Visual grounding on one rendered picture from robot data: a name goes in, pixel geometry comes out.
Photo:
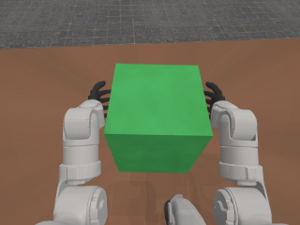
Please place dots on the left robot upper arm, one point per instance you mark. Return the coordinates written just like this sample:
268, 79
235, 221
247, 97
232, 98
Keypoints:
80, 205

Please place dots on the robot right forearm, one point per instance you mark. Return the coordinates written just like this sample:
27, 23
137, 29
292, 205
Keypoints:
238, 137

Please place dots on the robot right thigh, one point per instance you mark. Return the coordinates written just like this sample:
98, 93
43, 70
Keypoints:
182, 212

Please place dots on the right robot upper arm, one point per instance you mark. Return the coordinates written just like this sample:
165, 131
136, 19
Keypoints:
241, 206

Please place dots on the right robot hand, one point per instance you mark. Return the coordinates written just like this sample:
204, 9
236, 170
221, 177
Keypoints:
215, 97

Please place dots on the robot right shin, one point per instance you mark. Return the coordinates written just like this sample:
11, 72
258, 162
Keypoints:
177, 196

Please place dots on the robot left forearm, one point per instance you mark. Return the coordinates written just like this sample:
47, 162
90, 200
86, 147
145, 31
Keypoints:
81, 127

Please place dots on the carton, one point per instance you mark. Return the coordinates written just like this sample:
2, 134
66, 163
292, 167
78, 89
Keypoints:
157, 119

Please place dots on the left robot hand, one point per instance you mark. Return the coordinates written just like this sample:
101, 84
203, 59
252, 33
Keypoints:
95, 95

